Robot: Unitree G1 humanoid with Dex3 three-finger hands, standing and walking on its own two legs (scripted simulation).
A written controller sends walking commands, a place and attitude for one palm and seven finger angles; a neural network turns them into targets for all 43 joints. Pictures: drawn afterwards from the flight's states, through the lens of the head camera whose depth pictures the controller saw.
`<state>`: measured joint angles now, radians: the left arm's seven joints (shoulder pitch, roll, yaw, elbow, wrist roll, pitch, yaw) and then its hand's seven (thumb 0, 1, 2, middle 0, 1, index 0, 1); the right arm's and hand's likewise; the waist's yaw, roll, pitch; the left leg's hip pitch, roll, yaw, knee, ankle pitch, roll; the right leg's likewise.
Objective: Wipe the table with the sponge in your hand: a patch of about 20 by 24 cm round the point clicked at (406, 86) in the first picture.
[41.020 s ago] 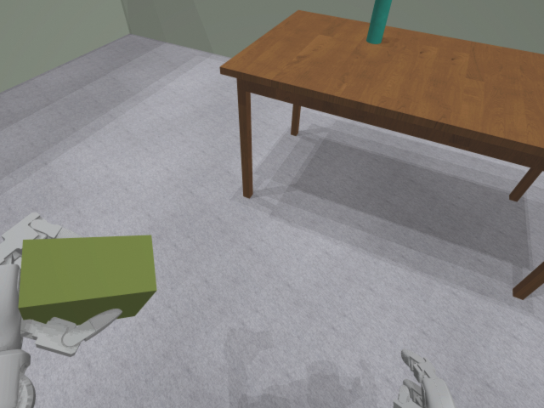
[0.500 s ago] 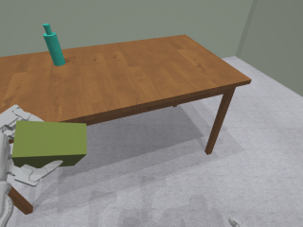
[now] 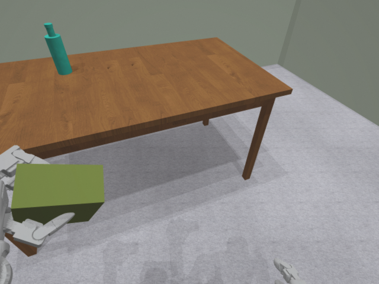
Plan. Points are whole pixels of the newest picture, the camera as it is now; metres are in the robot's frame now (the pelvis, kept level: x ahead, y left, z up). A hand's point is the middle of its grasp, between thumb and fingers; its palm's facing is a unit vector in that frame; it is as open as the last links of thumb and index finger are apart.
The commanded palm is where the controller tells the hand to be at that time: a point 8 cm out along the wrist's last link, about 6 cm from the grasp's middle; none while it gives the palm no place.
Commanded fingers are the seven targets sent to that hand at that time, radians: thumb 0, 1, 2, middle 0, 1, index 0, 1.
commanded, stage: stop stepping back and stand still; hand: left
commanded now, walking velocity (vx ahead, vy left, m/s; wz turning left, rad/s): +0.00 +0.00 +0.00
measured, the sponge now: (70, 196) +0.23 +0.21 +0.15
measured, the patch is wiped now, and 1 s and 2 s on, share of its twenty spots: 1.00 1.00 1.00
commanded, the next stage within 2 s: stand and wait in 0.26 s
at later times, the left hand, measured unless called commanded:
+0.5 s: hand (26, 207) +0.19 +0.26 +0.17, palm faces +0.42 -0.85 -0.32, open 10.1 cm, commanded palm +0.15 +0.30 +0.19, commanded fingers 0.00 0.10 1.30 -1.20 -1.60 -1.20 -1.60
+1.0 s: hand (24, 194) +0.21 +0.27 +0.17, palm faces +0.42 -0.85 -0.33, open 10.1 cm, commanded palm +0.16 +0.31 +0.19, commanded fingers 0.00 0.10 1.30 -1.20 -1.60 -1.20 -1.60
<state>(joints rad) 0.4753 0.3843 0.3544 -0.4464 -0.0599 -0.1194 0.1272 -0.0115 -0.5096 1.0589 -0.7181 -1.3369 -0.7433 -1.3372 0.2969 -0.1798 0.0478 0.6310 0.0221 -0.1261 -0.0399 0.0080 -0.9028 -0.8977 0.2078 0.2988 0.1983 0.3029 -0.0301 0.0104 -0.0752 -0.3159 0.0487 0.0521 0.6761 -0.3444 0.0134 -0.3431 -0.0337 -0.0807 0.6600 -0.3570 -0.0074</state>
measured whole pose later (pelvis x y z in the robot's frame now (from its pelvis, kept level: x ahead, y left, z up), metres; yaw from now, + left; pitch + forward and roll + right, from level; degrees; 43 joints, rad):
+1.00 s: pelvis +0.01 +0.02 +0.02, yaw +2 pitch -1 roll -1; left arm 0.49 0.36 0.30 -0.48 -0.06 -0.12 0.16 -0.01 -0.51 1.06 -0.72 -1.34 -0.74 -1.34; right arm 0.17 -0.19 0.03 0.59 0.00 -0.07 -0.06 0.01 -0.90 -0.90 0.21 0.30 0.20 0.30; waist 0.01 -0.01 -0.02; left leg -0.22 0.01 0.02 0.49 -0.26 0.02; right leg -0.21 -0.01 -0.05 0.42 -0.20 0.02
